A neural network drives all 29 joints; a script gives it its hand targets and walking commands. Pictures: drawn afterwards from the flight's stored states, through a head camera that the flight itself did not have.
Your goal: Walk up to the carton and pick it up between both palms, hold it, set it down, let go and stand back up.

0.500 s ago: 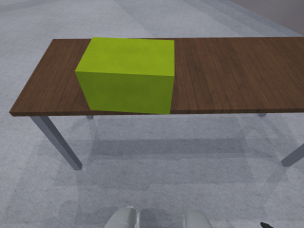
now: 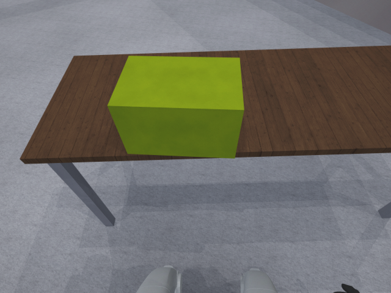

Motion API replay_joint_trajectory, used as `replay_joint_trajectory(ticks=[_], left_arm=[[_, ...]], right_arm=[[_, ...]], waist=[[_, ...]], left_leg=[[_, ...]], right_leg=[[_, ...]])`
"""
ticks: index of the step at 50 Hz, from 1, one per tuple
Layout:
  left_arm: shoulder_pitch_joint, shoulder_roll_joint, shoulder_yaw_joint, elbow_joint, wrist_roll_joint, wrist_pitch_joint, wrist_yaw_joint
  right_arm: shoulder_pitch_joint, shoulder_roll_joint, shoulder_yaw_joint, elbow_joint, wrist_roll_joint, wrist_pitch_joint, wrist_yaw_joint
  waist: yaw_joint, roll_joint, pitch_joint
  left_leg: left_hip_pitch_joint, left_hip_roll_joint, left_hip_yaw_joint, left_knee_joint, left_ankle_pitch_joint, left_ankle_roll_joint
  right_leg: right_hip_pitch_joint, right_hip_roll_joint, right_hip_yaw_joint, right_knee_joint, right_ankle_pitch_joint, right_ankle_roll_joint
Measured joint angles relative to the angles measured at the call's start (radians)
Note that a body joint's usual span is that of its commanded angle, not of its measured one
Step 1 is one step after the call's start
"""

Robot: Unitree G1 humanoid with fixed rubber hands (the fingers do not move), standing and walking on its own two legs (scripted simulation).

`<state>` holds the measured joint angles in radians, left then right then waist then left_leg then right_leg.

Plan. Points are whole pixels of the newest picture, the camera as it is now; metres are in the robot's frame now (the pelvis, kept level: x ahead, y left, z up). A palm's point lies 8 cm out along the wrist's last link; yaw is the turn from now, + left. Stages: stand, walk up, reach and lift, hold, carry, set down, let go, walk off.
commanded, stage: walk up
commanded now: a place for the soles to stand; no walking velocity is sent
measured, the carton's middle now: (181, 107) +0.55 +0.05 +0.03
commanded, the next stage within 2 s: none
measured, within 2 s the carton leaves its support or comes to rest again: neither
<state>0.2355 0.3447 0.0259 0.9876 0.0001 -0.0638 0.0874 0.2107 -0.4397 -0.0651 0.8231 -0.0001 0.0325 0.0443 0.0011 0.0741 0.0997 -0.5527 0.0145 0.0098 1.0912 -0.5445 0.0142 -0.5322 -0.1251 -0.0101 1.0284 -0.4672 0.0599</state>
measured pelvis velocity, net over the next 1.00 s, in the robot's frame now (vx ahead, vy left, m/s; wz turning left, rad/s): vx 0.04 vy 0.00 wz -0.01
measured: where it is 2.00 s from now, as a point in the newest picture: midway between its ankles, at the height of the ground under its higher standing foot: outside the picture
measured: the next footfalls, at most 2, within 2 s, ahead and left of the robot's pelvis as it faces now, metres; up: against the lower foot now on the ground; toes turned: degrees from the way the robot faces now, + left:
right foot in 0.28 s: +0.10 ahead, -0.15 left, +0.00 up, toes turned -2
right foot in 1.06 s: +0.19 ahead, -0.13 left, +0.00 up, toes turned -1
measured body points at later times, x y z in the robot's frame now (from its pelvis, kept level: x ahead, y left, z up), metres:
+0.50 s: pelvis +0.02 +0.01 +0.00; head +0.06 +0.01 +0.45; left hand +0.11 +0.32 -0.12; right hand +0.11 -0.30 -0.11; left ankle +0.04 +0.10 -0.67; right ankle +0.06 -0.14 -0.66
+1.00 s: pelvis +0.04 +0.00 +0.01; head +0.06 +0.00 +0.46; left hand +0.12 +0.30 -0.11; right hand +0.07 -0.32 -0.11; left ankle +0.04 +0.10 -0.67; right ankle +0.08 -0.14 -0.64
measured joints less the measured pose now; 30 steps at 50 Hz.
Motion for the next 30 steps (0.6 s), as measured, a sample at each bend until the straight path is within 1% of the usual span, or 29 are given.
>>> replay_joint_trajectory(ticks=[1, 3, 5, 7, 10, 12, 14, 16, 17, 18, 20, 22, 27, 30], left_arm=[[-0.009, 0.0, 0.0, 0.001, 0.0, 0.011, 0.0], [-0.03, 0.001, 0.0, 0.004, 0.0, 0.041, 0.0], [-0.051, 0.001, 0.0, 0.005, 0.0, 0.048, 0.0], [-0.067, 0.001, 0.0, 0.005, 0.0, 0.048, 0.0], [-0.09, 0.002, 0.0, 0.005, 0.0, 0.045, -0.001], [-0.107, 0.002, 0.0, 0.005, 0.0, 0.039, -0.001], [-0.117, 0.002, 0.0, 0.005, 0.0, 0.028, -0.001], [-0.122, 0.002, 0.0, 0.005, 0.0, 0.013, -0.006], [-0.122, 0.001, 0.0, 0.005, 0.0, 0.005, -0.006], [-0.119, 0.001, 0.0, 0.005, 0.0, -0.002, -0.006], [-0.113, 0.001, 0.0, 0.006, 0.0, -0.004, -0.006], [-0.109, 0.002, 0.0, 0.006, 0.0, 0.0, -0.006], [-0.118, 0.002, 0.0, 0.006, 0.0, 0.034, -0.006], [-0.125, 0.002, 0.0, 0.006, 0.0, 0.033, -0.007]], right_arm=[[0.006, -0.004, -0.001, 0.004, 0.0, -0.009, -0.001], [0.007, 0.016, 0.0, 0.027, 0.0, -0.011, -0.004], [0.007, 0.044, 0.0, 0.049, 0.0, -0.011, -0.009], [0.007, 0.069, -0.001, 0.058, 0.0, -0.014, -0.019], [0.006, 0.09, -0.001, 0.068, 0.0, -0.027, -0.028], [0.006, 0.098, -0.001, 0.069, 0.0, -0.033, -0.031], [0.006, 0.102, -0.001, 0.069, 0.0, -0.035, -0.032], [0.004, 0.1, -0.001, 0.071, 0.0, -0.035, -0.032], [0.002, 0.098, -0.001, 0.071, 0.0, -0.035, -0.033], [-0.002, 0.096, -0.001, 0.071, 0.0, -0.035, -0.033], [-0.013, 0.085, -0.001, 0.071, 0.0, -0.035, -0.033], [-0.023, 0.072, -0.001, 0.071, 0.0, -0.035, -0.033], [-0.024, 0.068, -0.001, 0.082, 0.0, -0.047, -0.033], [-0.024, 0.068, -0.001, 0.094, 0.0, -0.047, -0.033]], waist=[[0.001, 0.0, 0.006], [0.0, -0.027, 0.011], [0.001, -0.047, 0.011], [0.001, -0.066, 0.011], [0.001, -0.086, 0.011], [0.001, -0.095, 0.011], [0.001, -0.1, 0.011], [0.001, -0.09, 0.013], [0.001, -0.086, 0.013], [0.001, -0.084, 0.013], [0.001, -0.077, 0.013], [0.001, -0.068, 0.013], [0.001, -0.068, 0.013], [0.001, -0.071, 0.013]], left_leg=[[0.007, -0.004, 0.001, -0.01, 0.028, 0.005], [0.014, -0.023, 0.017, 0.016, 0.021, 0.025], [0.029, -0.028, 0.02, 0.005, 0.02, 0.032], [0.041, -0.029, 0.027, -0.013, 0.024, 0.033], [0.045, -0.029, 0.034, -0.02, 0.023, 0.035], [0.039, -0.029, 0.035, -0.02, 0.022, 0.035], [0.033, -0.029, 0.035, -0.02, 0.021, 0.032], [0.034, -0.021, 0.026, -0.021, 0.021, 0.023], [0.033, -0.02, 0.024, -0.021, 0.024, 0.02], [0.032, -0.02, 0.024, -0.021, 0.029, 0.016], [0.033, -0.02, 0.024, -0.021, 0.025, 0.012], [0.035, -0.021, 0.024, -0.021, 0.014, 0.018], [0.036, -0.024, 0.025, -0.022, 0.014, 0.033], [0.038, -0.023, 0.025, -0.023, 0.014, 0.033]], right_leg=[[-0.007, -0.002, 0.001, 0.046, -0.027, -0.022], [-0.021, 0.012, 0.022, 0.142, -0.05, -0.057], [-0.022, 0.043, 0.023, 0.183, -0.051, -0.072], [-0.022, 0.062, 0.023, 0.183, -0.051, -0.073], [-0.022, 0.065, 0.024, 0.164, -0.051, -0.074], [-0.02, 0.065, 0.024, 0.113, -0.052, -0.078], [-0.005, 0.065, 0.025, 0.029, -0.039, -0.086], [-0.003, 0.07, 0.018, 0.02, -0.024, -0.048], [-0.003, 0.07, 0.016, 0.02, -0.022, -0.036], [-0.003, 0.07, 0.016, 0.02, -0.021, -0.033], [-0.003, 0.069, 0.016, 0.02, -0.021, -0.035], [-0.003, 0.069, 0.016, 0.02, -0.022, -0.033], [-0.003, 0.069, 0.016, 0.026, -0.05, -0.067], [-0.003, 0.069, 0.016, 0.027, -0.046, -0.067]])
